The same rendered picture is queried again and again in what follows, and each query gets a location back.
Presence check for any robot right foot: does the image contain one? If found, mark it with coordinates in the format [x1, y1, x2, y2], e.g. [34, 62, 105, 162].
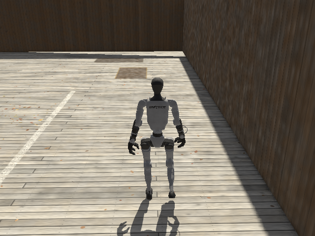
[168, 191, 176, 198]

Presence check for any left robot upper arm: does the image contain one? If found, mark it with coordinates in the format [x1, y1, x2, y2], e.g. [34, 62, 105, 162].
[135, 99, 147, 127]

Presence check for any right robot thigh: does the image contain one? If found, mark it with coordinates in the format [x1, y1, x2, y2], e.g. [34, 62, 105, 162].
[164, 137, 174, 168]

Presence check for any robot left forearm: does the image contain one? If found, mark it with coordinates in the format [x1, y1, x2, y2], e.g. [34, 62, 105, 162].
[129, 119, 139, 143]

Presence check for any right robot upper arm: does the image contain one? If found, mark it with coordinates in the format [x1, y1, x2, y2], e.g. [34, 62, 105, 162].
[168, 99, 181, 126]

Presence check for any robot right forearm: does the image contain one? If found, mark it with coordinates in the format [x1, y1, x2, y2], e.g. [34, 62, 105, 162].
[176, 119, 185, 139]

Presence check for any right robot hand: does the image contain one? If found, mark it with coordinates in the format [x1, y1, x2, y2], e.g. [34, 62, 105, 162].
[174, 137, 186, 148]

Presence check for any left robot hand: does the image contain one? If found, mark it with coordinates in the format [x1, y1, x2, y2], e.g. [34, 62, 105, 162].
[128, 142, 139, 155]

